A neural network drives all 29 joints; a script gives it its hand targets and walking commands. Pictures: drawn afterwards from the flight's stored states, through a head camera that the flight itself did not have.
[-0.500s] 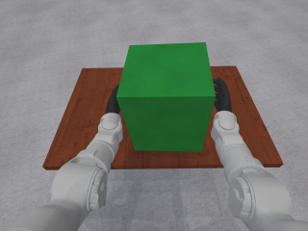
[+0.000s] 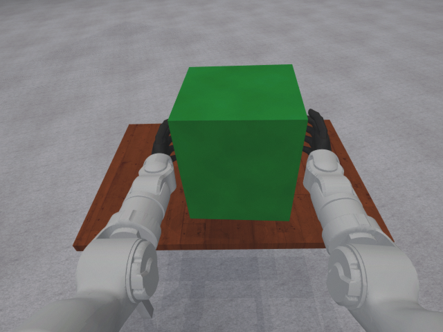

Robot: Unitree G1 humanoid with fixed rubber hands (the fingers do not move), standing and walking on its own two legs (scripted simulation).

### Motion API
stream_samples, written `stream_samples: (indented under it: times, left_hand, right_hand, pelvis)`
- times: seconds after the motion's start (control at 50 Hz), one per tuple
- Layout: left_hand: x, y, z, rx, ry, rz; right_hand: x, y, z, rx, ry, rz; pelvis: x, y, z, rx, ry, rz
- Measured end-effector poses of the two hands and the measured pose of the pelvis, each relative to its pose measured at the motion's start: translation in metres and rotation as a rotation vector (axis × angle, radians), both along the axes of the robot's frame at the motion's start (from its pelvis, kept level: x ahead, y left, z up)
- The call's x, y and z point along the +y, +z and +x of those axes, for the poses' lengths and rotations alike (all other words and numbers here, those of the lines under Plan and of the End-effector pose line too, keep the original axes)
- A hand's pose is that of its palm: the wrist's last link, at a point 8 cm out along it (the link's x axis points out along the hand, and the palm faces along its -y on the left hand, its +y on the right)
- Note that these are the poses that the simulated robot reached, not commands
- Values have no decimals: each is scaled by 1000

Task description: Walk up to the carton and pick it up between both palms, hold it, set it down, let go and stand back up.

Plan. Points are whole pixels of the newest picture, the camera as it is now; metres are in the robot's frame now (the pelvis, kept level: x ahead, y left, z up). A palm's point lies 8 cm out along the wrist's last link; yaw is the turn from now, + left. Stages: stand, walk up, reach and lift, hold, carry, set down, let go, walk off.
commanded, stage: reach and lift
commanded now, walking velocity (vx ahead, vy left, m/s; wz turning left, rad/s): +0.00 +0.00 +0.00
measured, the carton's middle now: (239, 144) +0.45 -0.02 +0.13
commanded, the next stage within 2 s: hold in 1.34 s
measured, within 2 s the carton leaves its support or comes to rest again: neither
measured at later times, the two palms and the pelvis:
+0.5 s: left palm (157, 147) +0.40 +0.14 +0.17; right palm (318, 134) +0.41 -0.16 +0.19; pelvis +0.01 -0.01 +0.01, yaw +0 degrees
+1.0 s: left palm (151, 147) +0.39 +0.14 +0.18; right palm (317, 132) +0.40 -0.15 +0.20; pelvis +0.00 -0.01 +0.01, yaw +0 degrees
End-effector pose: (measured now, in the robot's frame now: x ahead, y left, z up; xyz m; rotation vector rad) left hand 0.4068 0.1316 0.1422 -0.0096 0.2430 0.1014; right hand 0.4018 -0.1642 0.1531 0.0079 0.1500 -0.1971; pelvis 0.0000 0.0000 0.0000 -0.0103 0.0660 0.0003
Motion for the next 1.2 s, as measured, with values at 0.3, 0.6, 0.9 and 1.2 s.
stream_samples:
  times: [0.3, 0.6, 0.9, 1.2]
  left_hand:
    - [-5, 27, -1, 16, -2, 9]
    - [9, 26, -4, 11, 27, 24]
    - [11, 35, -15, 2, 34, 21]
    - [11, 45, -17, -12, 36, 22]
  right_hand:
    - [-6, 24, 1, 7, 11, -9]
    - [9, 35, 9, -7, 45, -49]
    - [12, 44, -1, -25, 49, -44]
    - [12, 51, -3, -42, 46, -42]
  pelvis:
    - [-10, 5, 3, -79, 1, 13]
    - [-7, 7, 7, -86, 1, 11]
    - [-6, 7, 5, -104, 2, 9]
    - [-6, 7, 5, -116, 2, 9]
